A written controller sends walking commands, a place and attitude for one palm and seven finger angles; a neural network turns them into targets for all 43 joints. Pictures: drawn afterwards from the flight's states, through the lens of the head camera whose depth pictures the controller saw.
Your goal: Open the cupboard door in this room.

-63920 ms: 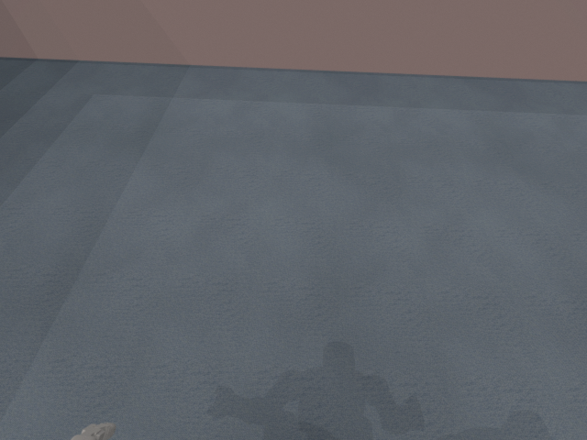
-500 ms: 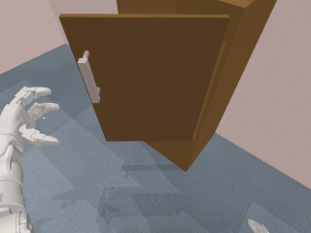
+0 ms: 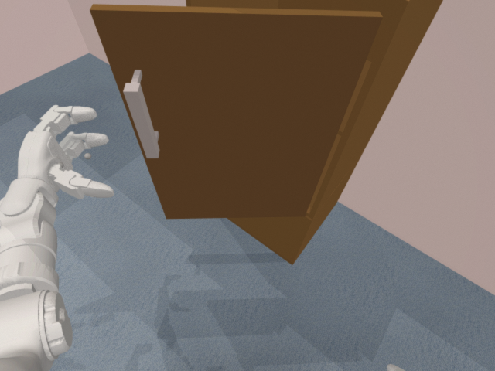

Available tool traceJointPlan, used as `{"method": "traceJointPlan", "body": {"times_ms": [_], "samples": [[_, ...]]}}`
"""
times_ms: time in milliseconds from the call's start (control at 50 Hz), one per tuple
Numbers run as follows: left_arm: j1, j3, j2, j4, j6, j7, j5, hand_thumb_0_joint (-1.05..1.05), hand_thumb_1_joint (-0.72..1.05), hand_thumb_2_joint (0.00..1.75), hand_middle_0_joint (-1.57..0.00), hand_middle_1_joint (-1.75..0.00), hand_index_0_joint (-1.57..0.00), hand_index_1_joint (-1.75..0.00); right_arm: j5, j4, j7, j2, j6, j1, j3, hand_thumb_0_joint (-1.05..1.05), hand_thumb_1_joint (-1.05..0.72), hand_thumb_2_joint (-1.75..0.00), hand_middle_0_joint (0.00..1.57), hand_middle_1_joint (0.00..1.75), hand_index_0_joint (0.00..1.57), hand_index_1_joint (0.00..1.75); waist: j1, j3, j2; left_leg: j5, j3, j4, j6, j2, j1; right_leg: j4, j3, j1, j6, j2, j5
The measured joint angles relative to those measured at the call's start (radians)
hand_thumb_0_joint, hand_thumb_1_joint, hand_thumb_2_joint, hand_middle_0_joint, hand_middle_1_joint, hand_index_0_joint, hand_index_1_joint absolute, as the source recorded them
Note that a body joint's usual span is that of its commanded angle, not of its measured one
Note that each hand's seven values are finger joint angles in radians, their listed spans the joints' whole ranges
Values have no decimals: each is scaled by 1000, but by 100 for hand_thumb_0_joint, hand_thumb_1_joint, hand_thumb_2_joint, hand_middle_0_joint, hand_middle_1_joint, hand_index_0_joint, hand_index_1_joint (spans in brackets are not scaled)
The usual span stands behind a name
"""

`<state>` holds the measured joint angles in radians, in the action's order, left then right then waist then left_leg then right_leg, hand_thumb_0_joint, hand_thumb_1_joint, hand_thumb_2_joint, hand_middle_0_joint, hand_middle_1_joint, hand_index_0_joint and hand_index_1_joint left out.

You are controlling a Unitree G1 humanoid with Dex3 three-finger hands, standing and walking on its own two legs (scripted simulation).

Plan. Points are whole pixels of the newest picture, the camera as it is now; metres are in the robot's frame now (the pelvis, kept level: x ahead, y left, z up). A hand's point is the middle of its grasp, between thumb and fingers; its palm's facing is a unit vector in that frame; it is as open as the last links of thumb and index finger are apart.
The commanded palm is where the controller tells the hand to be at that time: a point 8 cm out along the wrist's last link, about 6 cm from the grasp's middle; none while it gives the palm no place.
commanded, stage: move the hooked fingers beside the handle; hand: left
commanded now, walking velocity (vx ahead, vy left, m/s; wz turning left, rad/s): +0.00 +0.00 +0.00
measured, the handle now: (145, 116) +0.53 +0.19 +0.10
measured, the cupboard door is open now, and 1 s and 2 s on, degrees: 40 39 39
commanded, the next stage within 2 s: slide the fingers in behind the handle in 1.32 s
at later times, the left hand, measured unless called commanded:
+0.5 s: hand (113, 128) +0.48 +0.23 +0.11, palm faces +0.04 -1.00 +0.00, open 14.0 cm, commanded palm +0.46 +0.28 +0.10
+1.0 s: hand (114, 128) +0.49 +0.23 +0.10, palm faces +0.05 -1.00 -0.01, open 14.0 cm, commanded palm +0.46 +0.28 +0.10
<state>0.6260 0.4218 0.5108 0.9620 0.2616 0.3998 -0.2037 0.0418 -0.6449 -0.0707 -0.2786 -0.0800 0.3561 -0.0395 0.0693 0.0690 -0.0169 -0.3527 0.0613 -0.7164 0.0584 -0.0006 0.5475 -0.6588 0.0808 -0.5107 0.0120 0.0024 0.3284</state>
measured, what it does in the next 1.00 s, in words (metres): stands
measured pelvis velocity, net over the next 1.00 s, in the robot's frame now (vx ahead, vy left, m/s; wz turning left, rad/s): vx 0.00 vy -0.01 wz -0.02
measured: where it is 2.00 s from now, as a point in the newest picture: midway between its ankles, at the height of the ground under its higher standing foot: outside the picture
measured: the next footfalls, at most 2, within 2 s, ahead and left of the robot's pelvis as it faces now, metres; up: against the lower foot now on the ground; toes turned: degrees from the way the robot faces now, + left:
none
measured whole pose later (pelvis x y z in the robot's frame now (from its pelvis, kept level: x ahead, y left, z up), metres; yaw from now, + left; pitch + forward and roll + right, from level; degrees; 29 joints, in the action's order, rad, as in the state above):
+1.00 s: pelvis +0.00 -0.01 -0.01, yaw -1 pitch +16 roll -2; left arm 0.86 0.45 0.63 1.20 0.31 0.37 -0.13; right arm 0.03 -0.63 -0.05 -0.29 0.05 0.40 -0.04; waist 0.14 0.08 -0.02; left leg -0.39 0.05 -0.80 0.04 -0.03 0.69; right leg -0.72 0.08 -0.65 0.03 0.03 0.35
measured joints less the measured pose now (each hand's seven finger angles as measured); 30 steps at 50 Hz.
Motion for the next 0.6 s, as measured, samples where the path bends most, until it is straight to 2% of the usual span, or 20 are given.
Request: {"method": "traceJointPlan", "body": {"times_ms": [100,220,300,500,600], "samples": [[59,-15,0,56,13,-13,9,-1,-50,30,-30,-120,-30,-120,-4,-13,4,-2,19,6,0,0,-90,-90,20,30,20,30,7,3,0,-2,-2,-10,3,3,19,-8,2,-17,-3,-3,2],[130,-7,33,134,28,-33,39,-1,-50,30,-30,-120,-30,-120,-11,-14,8,-5,41,15,-2,0,-90,-90,20,30,20,30,31,1,2,-7,-1,-30,3,-1,56,-27,1,-54,-2,-1,5],[173,0,45,166,45,-39,45,-1,-50,30,-30,-120,-30,-120,-15,-23,12,-7,54,31,1,0,-90,-90,20,30,20,30,43,2,3,-11,-1,-42,2,-5,77,-35,1,-74,-1,2,7],[228,27,92,230,43,-51,73,-1,-50,30,-30,-120,-30,-120,-19,-16,20,-14,97,70,3,0,-90,-90,20,30,20,30,74,7,-2,-20,5,-60,-3,-20,112,-49,-6,-112,6,17,10],[240,36,109,242,52,-57,79,-1,-50,30,-30,-120,-31,-121,-21,-14,23,-13,111,83,5,0,-90,-90,20,30,20,30,79,7,-3,-23,3,-67,-8,-26,127,-53,-5,-127,10,22,11]]}}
